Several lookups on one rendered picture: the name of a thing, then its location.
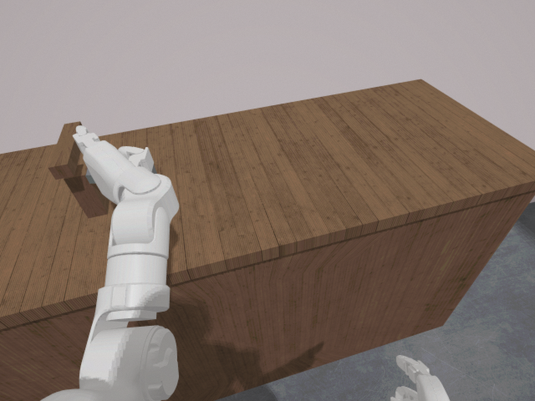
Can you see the counter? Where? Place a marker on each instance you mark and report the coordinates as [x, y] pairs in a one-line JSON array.
[[307, 232]]

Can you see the robot left hand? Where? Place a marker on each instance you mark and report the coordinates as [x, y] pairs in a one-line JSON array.
[[105, 163]]

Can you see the robot right hand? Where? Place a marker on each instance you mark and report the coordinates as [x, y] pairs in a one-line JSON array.
[[429, 388]]

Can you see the left robot forearm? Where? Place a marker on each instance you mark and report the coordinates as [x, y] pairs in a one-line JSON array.
[[135, 284]]

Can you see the left robot upper arm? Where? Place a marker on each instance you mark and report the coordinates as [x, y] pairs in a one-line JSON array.
[[127, 364]]

